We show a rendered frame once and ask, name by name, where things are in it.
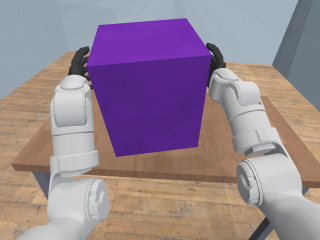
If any right robot forearm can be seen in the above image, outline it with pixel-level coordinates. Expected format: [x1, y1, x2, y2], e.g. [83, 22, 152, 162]
[208, 68, 303, 192]

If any robot left upper arm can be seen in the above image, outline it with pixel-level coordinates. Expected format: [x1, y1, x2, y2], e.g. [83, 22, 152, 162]
[15, 177, 110, 240]

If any robot left hand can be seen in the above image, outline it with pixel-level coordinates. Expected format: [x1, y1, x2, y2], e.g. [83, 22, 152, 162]
[68, 46, 93, 90]

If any robot right upper arm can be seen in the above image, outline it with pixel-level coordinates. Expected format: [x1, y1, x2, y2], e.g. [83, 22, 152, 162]
[236, 153, 320, 240]

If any table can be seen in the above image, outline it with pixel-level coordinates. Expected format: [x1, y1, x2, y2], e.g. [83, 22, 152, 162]
[11, 89, 320, 240]

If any carton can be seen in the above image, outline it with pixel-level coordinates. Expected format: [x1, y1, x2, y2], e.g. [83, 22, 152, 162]
[86, 18, 212, 157]

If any left robot forearm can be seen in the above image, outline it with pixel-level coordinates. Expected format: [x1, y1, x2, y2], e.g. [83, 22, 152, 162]
[47, 74, 99, 219]

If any robot right hand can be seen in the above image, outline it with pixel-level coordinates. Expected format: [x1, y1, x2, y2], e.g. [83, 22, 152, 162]
[206, 43, 226, 88]

